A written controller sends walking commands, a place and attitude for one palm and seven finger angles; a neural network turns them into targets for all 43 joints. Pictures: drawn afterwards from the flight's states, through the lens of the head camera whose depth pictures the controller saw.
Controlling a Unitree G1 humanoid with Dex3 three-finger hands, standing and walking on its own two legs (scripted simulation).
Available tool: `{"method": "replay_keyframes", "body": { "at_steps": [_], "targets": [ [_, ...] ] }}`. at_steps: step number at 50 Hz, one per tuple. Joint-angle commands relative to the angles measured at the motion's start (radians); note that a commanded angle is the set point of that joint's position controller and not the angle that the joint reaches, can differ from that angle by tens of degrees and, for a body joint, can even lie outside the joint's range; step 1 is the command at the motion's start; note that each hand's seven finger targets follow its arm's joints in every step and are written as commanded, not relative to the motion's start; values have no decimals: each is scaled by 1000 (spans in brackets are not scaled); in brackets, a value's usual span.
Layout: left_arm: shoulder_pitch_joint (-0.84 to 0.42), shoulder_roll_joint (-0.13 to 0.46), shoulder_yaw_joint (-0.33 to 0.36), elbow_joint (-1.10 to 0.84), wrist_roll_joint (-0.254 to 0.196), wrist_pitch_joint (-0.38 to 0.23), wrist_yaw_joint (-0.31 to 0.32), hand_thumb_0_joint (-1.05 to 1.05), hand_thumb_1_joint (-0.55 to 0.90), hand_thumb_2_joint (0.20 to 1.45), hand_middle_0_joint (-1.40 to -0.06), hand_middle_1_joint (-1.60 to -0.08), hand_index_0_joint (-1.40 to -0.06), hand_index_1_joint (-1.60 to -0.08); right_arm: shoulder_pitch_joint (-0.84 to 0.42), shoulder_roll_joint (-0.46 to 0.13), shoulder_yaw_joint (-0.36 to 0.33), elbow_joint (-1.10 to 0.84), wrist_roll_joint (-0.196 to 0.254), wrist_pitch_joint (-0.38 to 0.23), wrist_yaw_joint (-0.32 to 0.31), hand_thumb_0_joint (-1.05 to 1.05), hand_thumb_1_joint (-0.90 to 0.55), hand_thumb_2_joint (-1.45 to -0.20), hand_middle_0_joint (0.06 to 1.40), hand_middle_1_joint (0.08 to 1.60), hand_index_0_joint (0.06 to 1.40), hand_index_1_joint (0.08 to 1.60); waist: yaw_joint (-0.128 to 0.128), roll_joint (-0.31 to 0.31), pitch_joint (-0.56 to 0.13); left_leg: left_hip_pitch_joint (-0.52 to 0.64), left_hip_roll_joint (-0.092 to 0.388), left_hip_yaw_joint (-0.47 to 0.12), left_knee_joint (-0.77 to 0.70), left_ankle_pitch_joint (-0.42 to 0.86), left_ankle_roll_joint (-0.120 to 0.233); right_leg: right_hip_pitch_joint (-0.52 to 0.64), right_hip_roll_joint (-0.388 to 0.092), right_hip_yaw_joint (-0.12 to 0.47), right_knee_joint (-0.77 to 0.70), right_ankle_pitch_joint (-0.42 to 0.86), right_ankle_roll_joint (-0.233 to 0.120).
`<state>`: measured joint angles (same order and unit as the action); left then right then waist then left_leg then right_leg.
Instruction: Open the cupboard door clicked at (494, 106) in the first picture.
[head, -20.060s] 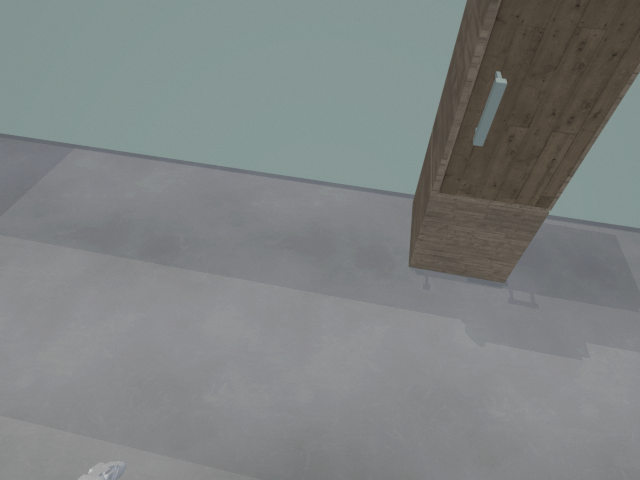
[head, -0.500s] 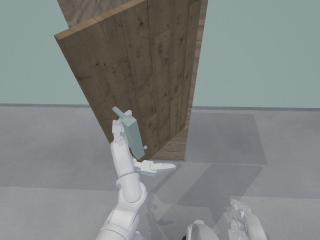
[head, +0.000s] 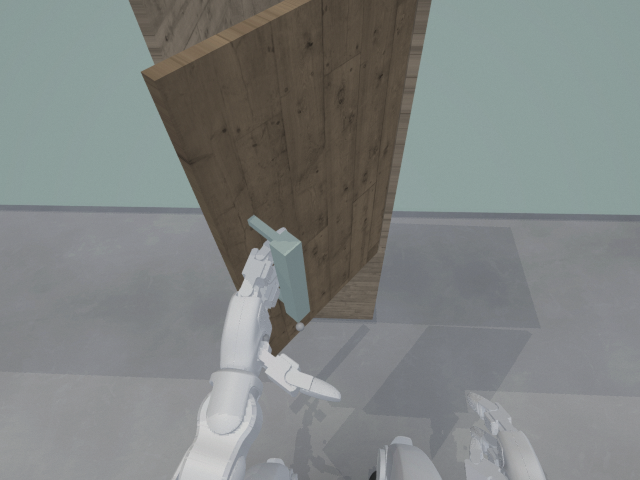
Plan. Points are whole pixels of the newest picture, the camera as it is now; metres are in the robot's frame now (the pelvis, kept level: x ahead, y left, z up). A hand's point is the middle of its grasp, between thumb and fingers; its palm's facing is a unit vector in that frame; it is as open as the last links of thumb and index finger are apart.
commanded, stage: slide the hand sideways off the handle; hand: left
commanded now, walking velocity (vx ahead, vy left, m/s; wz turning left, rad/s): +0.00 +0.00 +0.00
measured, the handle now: (279, 271) +0.36 +0.07 +0.04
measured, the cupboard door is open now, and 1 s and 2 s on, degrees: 50 50 50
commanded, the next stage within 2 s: draw the hand back to the body in 0.80 s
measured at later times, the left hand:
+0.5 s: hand (256, 367) +0.24 +0.09 +0.05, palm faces -0.04 -1.00 -0.02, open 16.3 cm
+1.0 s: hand (230, 389) +0.21 +0.11 +0.05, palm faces -0.05 -1.00 -0.05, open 16.3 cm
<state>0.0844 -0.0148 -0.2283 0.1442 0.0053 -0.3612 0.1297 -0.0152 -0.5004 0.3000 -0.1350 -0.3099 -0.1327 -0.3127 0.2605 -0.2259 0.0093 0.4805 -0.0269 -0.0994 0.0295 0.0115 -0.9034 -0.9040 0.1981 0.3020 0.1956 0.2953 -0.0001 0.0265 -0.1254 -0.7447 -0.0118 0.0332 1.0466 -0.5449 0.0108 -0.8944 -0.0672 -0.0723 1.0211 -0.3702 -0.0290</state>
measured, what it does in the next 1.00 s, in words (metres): stands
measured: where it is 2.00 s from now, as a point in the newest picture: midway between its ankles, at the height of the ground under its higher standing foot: outside the picture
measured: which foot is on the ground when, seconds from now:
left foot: down 0.00-1.00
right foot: down 0.00-1.00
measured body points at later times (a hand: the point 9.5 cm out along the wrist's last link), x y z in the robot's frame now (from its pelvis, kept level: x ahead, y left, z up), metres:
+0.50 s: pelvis +0.02 +0.00 -0.01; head +0.09 -0.01 +0.43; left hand +0.24 +0.14 +0.05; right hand +0.21 -0.21 -0.09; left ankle -0.02 +0.11 -0.67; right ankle +0.07 -0.11 -0.67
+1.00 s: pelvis +0.01 +0.00 -0.02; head +0.09 -0.01 +0.42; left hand +0.21 +0.16 +0.06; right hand +0.21 -0.22 -0.09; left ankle -0.02 +0.11 -0.67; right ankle +0.07 -0.11 -0.67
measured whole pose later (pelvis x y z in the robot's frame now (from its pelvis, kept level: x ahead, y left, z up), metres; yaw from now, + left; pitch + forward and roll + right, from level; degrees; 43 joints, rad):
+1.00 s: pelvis +0.01 +0.00 -0.02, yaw +1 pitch +16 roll -1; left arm 0.55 0.14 -0.11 -0.32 -0.08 -0.32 -0.07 -0.02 -0.50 0.30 -0.15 -0.30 -0.15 -0.30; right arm 0.27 -0.23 0.01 0.36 0.00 -0.12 -0.02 0.01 -0.90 -0.90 0.20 0.30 0.20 0.30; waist 0.02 0.04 -0.14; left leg -0.84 0.01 -0.01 1.21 -0.65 0.00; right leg -0.97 -0.06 -0.11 1.15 -0.46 -0.04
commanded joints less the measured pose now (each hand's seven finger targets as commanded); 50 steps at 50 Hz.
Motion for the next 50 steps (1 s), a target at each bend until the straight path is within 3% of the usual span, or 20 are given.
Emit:
{"method": "replay_keyframes", "body": {
  "at_steps": [1,3,5,11,14,20,23,28,31,34,38,45,47,50],
  "targets": [
    [-84,20,-1,-270,24,-57,-7,0,-500,300,-150,-300,-150,-300,-62,-95,-33,-182,0,-43,-12,0,-900,-900,200,300,200,300,-5,-108,-224,-63,-22,-43,-166,137,-3,322,27,48,-133,36,-10],
    [-70,14,-7,-312,15,-54,-10,0,-500,300,-150,-300,-150,-300,-69,-93,-32,-192,0,-45,-18,0,-900,-900,200,300,200,300,-6,-77,-226,-55,-22,-44,-160,135,-2,308,28,46,-129,29,-9],
    [-19,25,6,-340,4,-53,-14,0,-500,300,-150,-300,-150,-300,-63,-90,-30,-200,2,-45,-23,0,-900,-900,200,300,200,300,0,-88,-241,-54,-23,-44,-155,150,-3,325,30,44,-124,49,-9],
    [85,35,-3,-432,-10,-53,-44,0,-500,300,-150,-300,-150,-300,-49,-90,-31,-208,2,-59,-31,0,-900,-900,200,300,200,300,-11,-77,-261,-46,-20,-50,-127,210,-4,324,33,38,-97,129,-6],
    [173,46,2,-443,-14,-40,-72,0,-500,300,-150,-300,-150,-300,-41,-90,-30,-218,5,-60,-32,0,-900,-900,200,300,200,300,-10,-88,-236,-58,-20,-52,-124,217,-5,327,33,36,-93,143,-5],
    [266,79,29,-525,-30,-31,-111,0,-500,300,-150,-300,-150,-300,-39,-92,-32,-243,6,-62,-40,0,-900,-900,200,300,200,300,-11,-84,-223,-76,-19,-56,-98,226,-5,307,35,33,-70,155,-4],
    [301,119,74,-555,-40,-42,-121,0,-500,300,-150,-300,-150,-300,-37,-93,-33,-244,5,-67,-45,0,-900,-900,200,300,200,300,-4,-67,-234,-89,-22,-55,-77,229,-5,306,35,40,-59,155,-5],
    [387,119,71,-609,-65,-56,-155,0,-500,300,-150,-300,-150,-300,-26,-94,-36,-255,8,-77,-45,0,-900,-900,200,300,200,300,-8,-43,-251,-86,-22,-57,-55,275,-6,300,39,33,-36,206,-4],
    [456,148,108,-616,-79,-52,-177,0,-500,300,-150,-300,-150,-300,-22,-97,-41,-262,13,-75,-47,0,-900,-900,200,300,200,300,0,-72,-255,-109,-21,-55,-44,261,-6,311,39,39,-35,194,-3],
    [463,141,96,-631,-83,-45,-194,0,-500,300,-150,-300,-150,-300,-29,-100,-41,-273,16,-75,-49,0,-900,-900,200,300,200,300,-5,-58,-229,-123,-22,-59,-41,237,-5,285,40,37,-31,153,-3],
    [499,179,147,-651,-97,-47,-200,0,-500,300,-150,-300,-150,-300,-31,-99,-45,-278,18,-76,-55,0,-900,-900,200,300,200,300,4,-62,-237,-141,-22,-58,-27,220,-5,284,42,45,-30,125,-3],
    [484,161,110,-669,-96,-52,-203,0,-500,300,-150,-300,-150,-300,-22,-104,-40,-283,18,-89,-56,0,-900,-900,200,300,200,300,-10,-43,-221,-145,-20,-64,-17,195,-5,237,43,36,-23,75,-4],
    [467,237,181,-723,-97,-37,-194,0,-500,300,-150,-300,-150,-300,-21,-108,-41,-294,21,-81,-61,0,-900,-900,200,300,200,300,7,-27,-254,-128,-22,-59,-34,194,-2,272,46,43,-40,59,-5],
    [490,243,207,-761,-113,2,-190,0,-500,300,-150,-300,-150,-300,-14,-101,-36,-303,32,-74,-67,0,-900,-900,200,300,200,300,14,-1,-251,-76,-24,-55,-80,206,-3,321,47,41,-80,77,-3]
  ]
}}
